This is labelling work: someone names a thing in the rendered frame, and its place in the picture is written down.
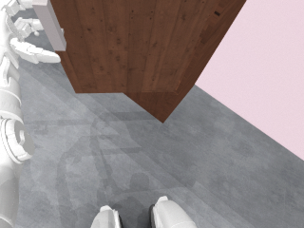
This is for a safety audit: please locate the left robot hand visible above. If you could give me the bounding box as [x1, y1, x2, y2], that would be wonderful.
[0, 0, 61, 64]

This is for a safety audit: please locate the left robot thigh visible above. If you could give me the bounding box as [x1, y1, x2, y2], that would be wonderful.
[90, 209, 121, 228]

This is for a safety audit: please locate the left robot upper arm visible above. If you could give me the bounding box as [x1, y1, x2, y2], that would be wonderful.
[0, 118, 35, 228]

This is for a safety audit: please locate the left robot forearm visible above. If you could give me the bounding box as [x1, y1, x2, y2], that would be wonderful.
[0, 46, 24, 124]

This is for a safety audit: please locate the handle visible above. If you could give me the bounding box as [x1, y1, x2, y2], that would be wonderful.
[31, 0, 67, 51]

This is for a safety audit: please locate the cupboard door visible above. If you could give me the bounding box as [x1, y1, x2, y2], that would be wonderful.
[49, 0, 216, 94]

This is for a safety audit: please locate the robot right shin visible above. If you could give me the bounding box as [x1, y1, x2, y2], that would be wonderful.
[154, 196, 168, 228]

